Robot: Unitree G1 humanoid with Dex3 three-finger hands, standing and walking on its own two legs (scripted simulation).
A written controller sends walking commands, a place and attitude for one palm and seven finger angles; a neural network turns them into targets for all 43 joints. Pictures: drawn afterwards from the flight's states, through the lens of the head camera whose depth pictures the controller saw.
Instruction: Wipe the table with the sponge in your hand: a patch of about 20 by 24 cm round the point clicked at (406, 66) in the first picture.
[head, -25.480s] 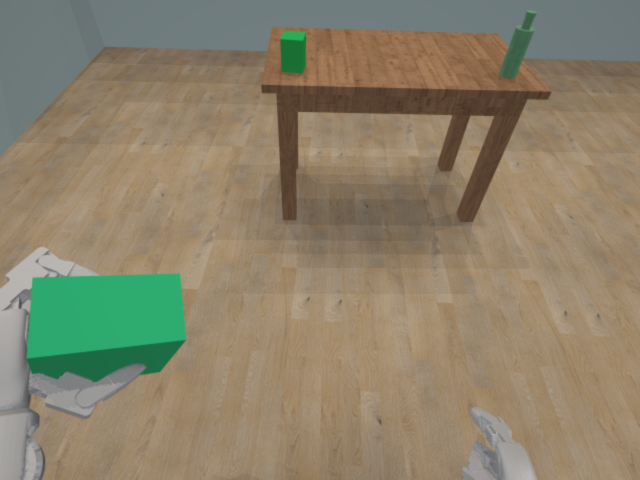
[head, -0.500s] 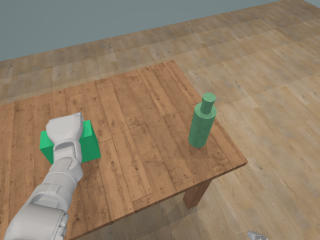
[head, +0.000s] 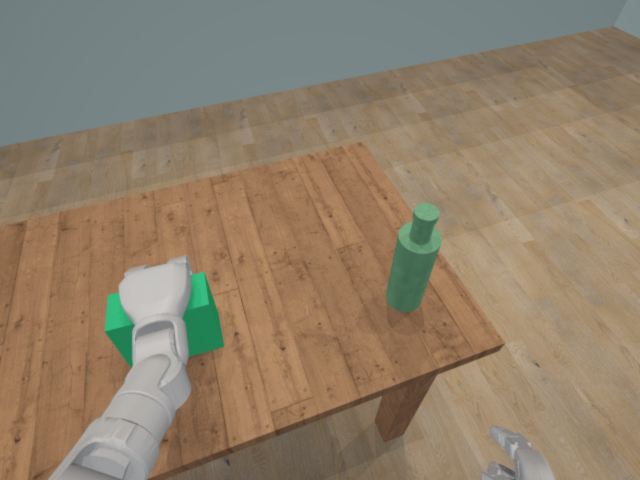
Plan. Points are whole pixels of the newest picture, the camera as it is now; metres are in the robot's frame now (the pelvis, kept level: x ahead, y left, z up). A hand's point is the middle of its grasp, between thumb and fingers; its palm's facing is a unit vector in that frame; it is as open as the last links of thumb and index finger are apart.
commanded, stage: wipe back along the middle lane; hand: left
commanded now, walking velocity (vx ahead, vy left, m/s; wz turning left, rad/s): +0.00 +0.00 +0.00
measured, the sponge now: (172, 328) +0.32 +0.26 -0.05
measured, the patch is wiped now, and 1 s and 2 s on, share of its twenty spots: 0.80 0.80 0.80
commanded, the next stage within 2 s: slide across to the third lane in 0.74 s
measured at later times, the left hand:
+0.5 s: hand (173, 346) +0.28 +0.23 -0.01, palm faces -0.04 -0.03 -1.00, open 10.5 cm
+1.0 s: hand (176, 351) +0.27 +0.23 -0.01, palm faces -0.08 -0.02 -1.00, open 10.5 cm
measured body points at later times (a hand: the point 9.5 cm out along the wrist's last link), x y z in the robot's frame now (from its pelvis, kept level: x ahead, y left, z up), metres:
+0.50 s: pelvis +0.00 -0.01 +0.00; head +0.00 -0.03 +0.45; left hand +0.28 +0.23 +0.04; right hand +0.20 -0.24 -0.10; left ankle -0.02 +0.15 -0.72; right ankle -0.01 -0.15 -0.72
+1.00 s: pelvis -0.02 -0.01 +0.00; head -0.01 -0.04 +0.45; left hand +0.27 +0.22 +0.04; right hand +0.17 -0.25 -0.11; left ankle -0.02 +0.15 -0.72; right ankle -0.01 -0.15 -0.72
